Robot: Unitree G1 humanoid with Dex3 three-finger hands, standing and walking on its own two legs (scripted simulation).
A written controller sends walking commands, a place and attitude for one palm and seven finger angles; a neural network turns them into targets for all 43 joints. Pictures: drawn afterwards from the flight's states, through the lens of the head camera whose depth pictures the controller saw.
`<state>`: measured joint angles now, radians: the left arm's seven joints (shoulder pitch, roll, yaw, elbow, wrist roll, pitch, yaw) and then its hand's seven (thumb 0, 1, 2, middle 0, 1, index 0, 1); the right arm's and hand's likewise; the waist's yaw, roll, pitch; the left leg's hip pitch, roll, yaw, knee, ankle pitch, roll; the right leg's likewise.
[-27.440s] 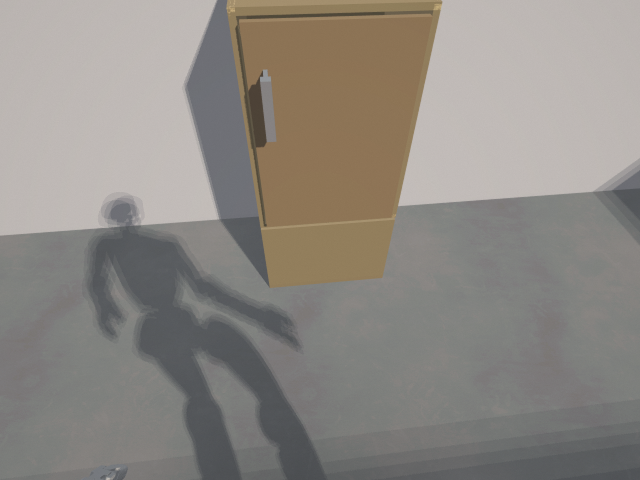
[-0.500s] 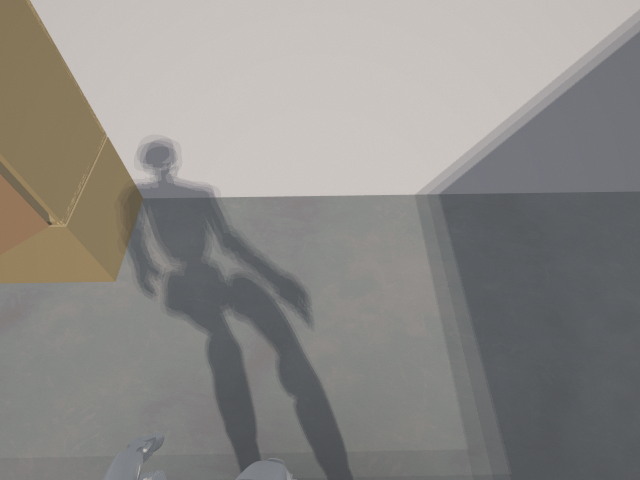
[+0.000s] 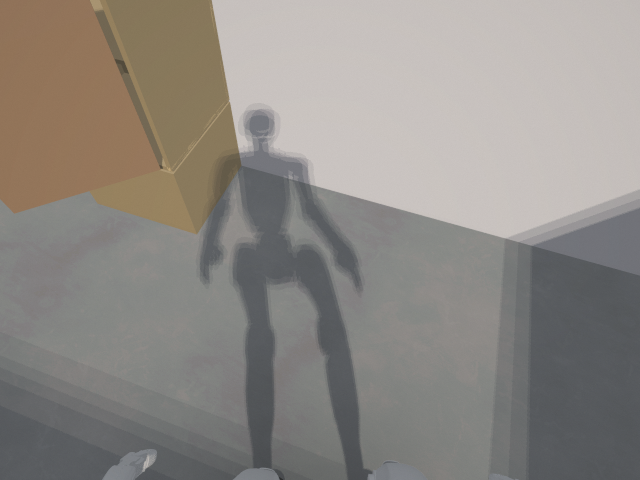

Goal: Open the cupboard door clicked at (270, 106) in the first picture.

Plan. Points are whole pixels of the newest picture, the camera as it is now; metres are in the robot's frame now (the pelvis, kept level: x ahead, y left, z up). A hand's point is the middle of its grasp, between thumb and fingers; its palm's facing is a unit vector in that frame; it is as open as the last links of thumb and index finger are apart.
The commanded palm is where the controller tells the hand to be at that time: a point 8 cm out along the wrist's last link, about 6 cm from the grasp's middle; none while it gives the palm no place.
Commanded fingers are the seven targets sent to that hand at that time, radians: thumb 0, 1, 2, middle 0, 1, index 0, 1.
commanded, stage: turn to face it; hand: left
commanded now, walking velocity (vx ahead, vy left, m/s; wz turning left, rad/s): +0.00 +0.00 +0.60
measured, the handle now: out of the picture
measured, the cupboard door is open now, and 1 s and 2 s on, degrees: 46 46 46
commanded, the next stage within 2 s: take the last steps up to it in 0.78 s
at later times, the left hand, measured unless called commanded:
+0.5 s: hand out of the picture +0.01 +0.21 -0.18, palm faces +0.32 -0.92 -0.22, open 7.4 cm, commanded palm none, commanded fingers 0.00 0.90 0.90 -0.20 -0.30 -0.20 -0.30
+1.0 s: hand out of the picture +0.00 +0.16 -0.17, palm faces +0.50 -0.85 -0.18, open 7.4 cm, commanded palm none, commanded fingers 0.00 0.90 0.90 -0.20 -0.30 -0.20 -0.30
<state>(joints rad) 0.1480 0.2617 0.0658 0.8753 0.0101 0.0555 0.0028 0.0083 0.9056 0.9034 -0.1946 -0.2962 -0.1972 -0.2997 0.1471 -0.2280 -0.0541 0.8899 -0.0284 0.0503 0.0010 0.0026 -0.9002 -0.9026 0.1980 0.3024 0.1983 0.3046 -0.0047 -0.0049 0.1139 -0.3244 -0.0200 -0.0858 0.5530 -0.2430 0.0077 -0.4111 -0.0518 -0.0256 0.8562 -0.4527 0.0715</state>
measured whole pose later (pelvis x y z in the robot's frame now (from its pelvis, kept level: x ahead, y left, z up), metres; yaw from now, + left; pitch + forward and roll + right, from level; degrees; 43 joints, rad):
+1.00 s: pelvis +0.05 -0.02 +0.00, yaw +29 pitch -1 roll +1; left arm 0.25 0.19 0.04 0.96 0.02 0.00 0.00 0.00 0.90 0.90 -0.20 -0.30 -0.20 -0.30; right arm 0.16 -0.21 -0.05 0.97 -0.01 0.05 0.01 0.01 -0.90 -0.90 0.19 0.30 0.19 0.30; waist 0.01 -0.05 0.08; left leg -0.29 -0.01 0.07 0.64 -0.41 -0.04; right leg -0.19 -0.11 -0.12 0.53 -0.32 0.03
